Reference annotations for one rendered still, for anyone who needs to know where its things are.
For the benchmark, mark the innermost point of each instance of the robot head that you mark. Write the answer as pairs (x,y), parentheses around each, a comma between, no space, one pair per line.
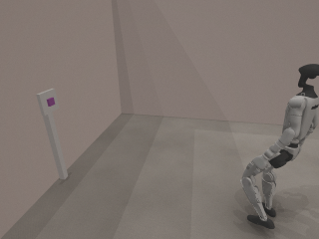
(310,71)

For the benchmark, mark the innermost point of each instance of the panel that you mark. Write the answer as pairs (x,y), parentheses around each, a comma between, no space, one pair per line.
(47,113)

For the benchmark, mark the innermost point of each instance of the button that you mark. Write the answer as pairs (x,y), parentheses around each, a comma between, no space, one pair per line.
(50,102)

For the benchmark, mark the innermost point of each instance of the robot left upper arm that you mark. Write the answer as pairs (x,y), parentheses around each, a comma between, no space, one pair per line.
(296,106)

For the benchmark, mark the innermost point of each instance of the right robot hand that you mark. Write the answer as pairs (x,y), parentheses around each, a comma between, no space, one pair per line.
(300,147)

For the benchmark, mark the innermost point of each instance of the left robot hand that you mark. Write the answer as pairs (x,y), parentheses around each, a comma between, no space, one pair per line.
(260,162)

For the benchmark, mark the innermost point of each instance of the robot right upper arm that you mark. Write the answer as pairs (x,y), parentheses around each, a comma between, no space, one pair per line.
(315,120)

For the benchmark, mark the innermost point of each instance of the robot left forearm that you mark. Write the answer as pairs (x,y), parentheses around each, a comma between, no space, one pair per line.
(279,144)

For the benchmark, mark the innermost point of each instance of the robot right forearm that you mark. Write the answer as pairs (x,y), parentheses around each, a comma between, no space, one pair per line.
(310,130)

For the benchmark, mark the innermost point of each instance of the robot left foot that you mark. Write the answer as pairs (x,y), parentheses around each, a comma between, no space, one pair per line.
(268,223)

